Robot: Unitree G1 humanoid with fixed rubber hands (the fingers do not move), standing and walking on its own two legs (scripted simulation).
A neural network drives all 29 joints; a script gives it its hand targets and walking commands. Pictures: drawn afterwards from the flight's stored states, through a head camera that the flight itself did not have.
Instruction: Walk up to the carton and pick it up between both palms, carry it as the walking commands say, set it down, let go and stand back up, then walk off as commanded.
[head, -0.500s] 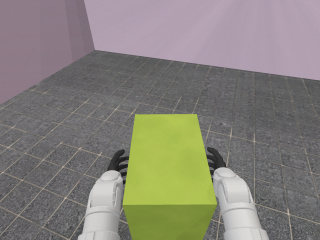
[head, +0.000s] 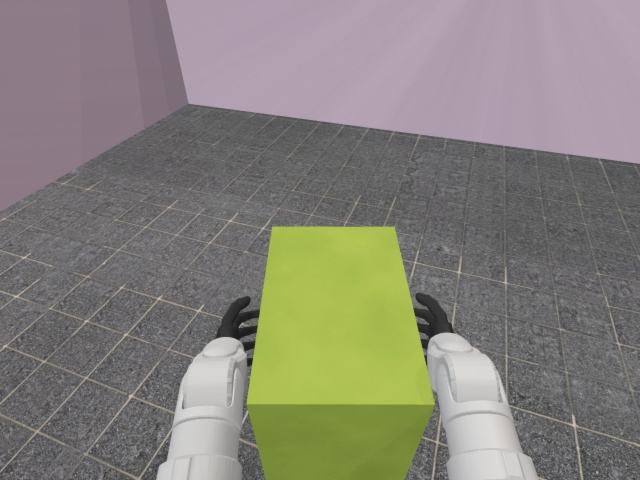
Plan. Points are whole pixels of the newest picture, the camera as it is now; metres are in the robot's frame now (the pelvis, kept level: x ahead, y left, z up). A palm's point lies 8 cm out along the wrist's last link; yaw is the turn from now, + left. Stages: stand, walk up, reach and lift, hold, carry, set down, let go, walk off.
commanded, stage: hold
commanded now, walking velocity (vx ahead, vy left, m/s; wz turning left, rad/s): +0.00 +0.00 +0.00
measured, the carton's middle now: (333, 364) +0.31 +0.00 -0.02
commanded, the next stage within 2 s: carry in 0.98 s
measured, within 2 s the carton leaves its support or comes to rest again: neither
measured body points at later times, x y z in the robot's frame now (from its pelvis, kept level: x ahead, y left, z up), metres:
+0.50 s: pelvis +0.01 +0.00 +0.00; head -0.04 +0.00 +0.45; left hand +0.31 +0.14 +0.04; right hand +0.31 -0.14 +0.04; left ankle +0.03 +0.12 -0.74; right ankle +0.03 -0.13 -0.74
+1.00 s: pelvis +0.00 +0.00 +0.00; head -0.05 +0.00 +0.45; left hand +0.30 +0.14 +0.04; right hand +0.31 -0.14 +0.04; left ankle +0.03 +0.12 -0.74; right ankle +0.03 -0.13 -0.74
